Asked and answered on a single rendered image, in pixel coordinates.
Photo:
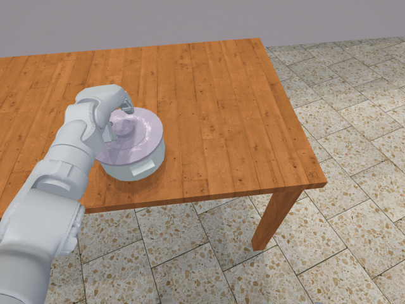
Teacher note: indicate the robot left forearm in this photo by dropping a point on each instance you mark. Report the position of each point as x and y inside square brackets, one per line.
[66, 166]

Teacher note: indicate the left robot upper arm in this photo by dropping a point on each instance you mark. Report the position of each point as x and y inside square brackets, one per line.
[44, 226]

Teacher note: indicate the robot left hand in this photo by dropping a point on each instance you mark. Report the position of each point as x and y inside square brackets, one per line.
[114, 96]

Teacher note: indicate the knob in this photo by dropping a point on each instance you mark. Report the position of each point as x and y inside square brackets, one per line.
[123, 128]

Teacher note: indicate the lid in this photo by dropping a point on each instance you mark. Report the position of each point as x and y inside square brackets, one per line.
[146, 138]

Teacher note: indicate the table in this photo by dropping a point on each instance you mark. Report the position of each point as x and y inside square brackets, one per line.
[228, 126]

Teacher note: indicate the pot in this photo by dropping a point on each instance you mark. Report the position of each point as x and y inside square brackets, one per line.
[138, 170]

